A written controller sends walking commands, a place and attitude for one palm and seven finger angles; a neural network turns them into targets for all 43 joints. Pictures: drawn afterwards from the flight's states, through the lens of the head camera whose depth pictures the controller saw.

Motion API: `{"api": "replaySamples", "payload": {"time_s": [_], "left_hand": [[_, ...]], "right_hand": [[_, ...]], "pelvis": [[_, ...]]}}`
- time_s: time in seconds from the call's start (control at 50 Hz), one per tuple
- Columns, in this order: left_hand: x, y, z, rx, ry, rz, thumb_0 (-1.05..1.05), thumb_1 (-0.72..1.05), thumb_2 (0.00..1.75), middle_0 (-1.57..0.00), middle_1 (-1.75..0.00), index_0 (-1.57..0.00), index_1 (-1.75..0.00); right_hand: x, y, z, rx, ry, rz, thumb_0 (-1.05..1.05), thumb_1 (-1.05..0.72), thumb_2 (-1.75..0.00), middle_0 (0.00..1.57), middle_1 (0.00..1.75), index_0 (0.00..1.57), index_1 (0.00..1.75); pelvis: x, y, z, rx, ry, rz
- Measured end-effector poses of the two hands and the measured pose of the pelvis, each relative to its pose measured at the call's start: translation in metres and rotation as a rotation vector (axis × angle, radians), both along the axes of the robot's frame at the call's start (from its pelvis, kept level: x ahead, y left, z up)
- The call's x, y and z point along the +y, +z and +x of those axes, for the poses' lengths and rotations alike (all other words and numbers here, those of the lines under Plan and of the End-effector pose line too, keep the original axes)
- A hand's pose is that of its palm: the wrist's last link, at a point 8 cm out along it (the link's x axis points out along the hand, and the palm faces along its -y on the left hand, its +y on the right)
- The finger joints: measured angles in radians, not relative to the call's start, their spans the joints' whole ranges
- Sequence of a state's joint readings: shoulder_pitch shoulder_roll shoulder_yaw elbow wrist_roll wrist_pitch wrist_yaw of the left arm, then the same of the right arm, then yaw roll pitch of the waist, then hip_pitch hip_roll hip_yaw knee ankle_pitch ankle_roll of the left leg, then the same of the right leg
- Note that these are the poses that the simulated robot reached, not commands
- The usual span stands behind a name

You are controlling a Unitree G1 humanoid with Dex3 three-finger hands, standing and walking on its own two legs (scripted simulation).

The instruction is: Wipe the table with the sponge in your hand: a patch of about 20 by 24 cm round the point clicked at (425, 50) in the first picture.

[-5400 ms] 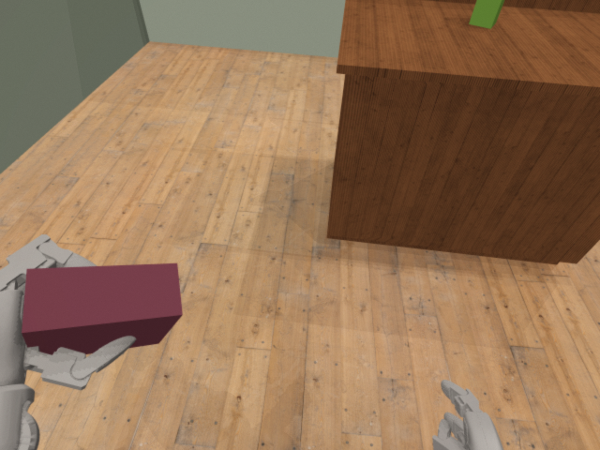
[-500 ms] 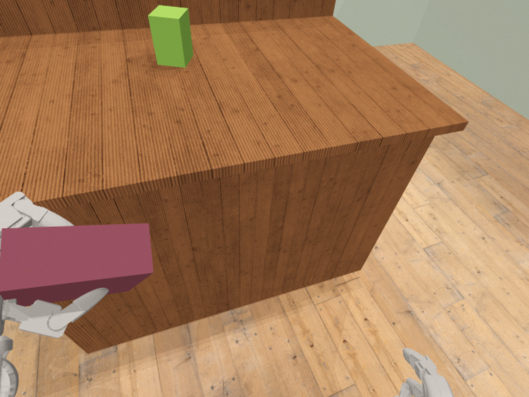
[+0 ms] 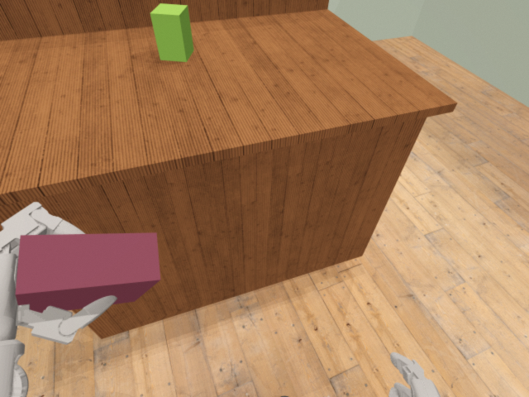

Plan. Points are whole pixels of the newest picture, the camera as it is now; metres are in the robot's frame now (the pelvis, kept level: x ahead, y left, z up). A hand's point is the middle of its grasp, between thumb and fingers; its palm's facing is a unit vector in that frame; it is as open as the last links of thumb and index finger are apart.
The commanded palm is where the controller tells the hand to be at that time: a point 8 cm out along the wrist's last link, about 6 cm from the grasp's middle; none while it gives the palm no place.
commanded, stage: come to a stop and stand still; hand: left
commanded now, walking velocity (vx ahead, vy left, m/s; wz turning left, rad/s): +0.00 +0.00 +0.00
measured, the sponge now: (108, 273) +0.22 +0.20 +0.14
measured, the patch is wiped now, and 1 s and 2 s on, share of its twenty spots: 0.00 0.00 0.00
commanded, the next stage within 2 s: look again from close up in 0.48 s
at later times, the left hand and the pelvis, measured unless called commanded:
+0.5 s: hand (23, 284) +0.19 +0.26 +0.18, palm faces +0.45 -0.78 -0.44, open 9.7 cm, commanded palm +0.14 +0.29 +0.18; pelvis -0.01 +0.01 +0.00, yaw +2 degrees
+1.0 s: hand (45, 252) +0.25 +0.29 +0.14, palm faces +0.35 -0.84 -0.42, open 9.7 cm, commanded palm +0.19 +0.31 +0.18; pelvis +0.03 +0.03 +0.00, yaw +0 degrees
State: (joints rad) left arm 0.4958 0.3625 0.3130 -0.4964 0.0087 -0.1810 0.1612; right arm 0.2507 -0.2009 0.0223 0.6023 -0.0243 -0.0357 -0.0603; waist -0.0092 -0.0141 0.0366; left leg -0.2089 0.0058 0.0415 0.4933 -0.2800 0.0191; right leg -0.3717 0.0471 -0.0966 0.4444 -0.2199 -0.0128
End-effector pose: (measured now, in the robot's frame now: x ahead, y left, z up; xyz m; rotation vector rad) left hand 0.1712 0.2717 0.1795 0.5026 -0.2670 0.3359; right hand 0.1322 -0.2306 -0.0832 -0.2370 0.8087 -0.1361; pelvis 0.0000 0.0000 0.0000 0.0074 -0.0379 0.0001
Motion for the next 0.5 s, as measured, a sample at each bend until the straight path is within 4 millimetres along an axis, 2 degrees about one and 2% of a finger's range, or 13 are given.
{"api": "replaySamples", "payload": {"time_s": [0.1, 0.18, 0.24, 0.3, 0.38, 0.46, 0.5], "left_hand": [[0.014, 0.014, -0.016, -0.058, 0.066, 0.059, -0.01, -0.45, 0.99, -0.80, -1.34, -0.79, -1.34], [0.021, -0.005, -0.024, 0.005, 0.131, 0.006, -0.01, -0.45, 0.99, -0.80, -1.34, -0.79, -1.34], [0.017, -0.022, -0.024, 0.056, 0.133, -0.056, -0.01, -0.45, 0.99, -0.80, -1.34, -0.79, -1.34], [0.009, -0.027, -0.021, 0.058, 0.091, -0.088, -0.01, -0.45, 0.99, -0.79, -1.34, -0.79, -1.34], [0.007, -0.012, -0.021, 0.010, 0.032, -0.051, -0.01, -0.45, 0.99, -0.79, -1.34, -0.79, -1.34], [0.018, 0.009, -0.023, -0.040, 0.040, 0.027, -0.01, -0.45, 0.99, -0.79, -1.34, -0.79, -1.34], [0.024, 0.012, -0.023, -0.052, 0.062, 0.045, -0.01, -0.45, 0.99, -0.79, -1.34, -0.79, -1.34]], "right_hand": [[-0.004, -0.011, -0.006, 0.005, -0.004, 0.015, 0.01, -0.90, -0.90, 0.20, 0.29, 0.20, 0.30], [-0.003, -0.017, -0.002, -0.004, 0.007, 0.042, 0.01, -0.90, -0.90, 0.20, 0.29, 0.20, 0.30], [0.000, -0.017, 0.002, -0.009, 0.029, 0.040, 0.01, -0.90, -0.90, 0.20, 0.29, 0.20, 0.30], [0.004, -0.011, 0.006, -0.020, 0.053, 0.020, 0.01, -0.90, -0.90, 0.20, 0.29, 0.20, 0.30], [0.012, 0.001, 0.009, -0.052, 0.058, 0.009, 0.01, -0.90, -0.90, 0.20, 0.29, 0.20, 0.30], [0.020, 0.006, 0.013, -0.079, 0.055, 0.028, 0.01, -0.90, -0.90, 0.20, 0.29, 0.20, 0.30], [0.023, 0.004, 0.016, -0.083, 0.057, 0.039, 0.01, -0.90, -0.90, 0.20, 0.29, 0.20, 0.30]], "pelvis": [[-0.002, -0.005, 0.000, -0.002, 0.048, 0.000], [-0.003, -0.006, -0.003, -0.004, 0.035, -0.007], [-0.002, -0.006, -0.008, -0.002, 0.038, -0.009], [0.000, -0.005, -0.013, -0.007, 0.044, -0.008], [0.004, -0.002, -0.015, -0.009, 0.037, -0.010], [0.006, 0.000, -0.012, 0.001, 0.039, -0.011], [0.007, -0.002, -0.010, 0.001, 0.038, -0.003]]}}
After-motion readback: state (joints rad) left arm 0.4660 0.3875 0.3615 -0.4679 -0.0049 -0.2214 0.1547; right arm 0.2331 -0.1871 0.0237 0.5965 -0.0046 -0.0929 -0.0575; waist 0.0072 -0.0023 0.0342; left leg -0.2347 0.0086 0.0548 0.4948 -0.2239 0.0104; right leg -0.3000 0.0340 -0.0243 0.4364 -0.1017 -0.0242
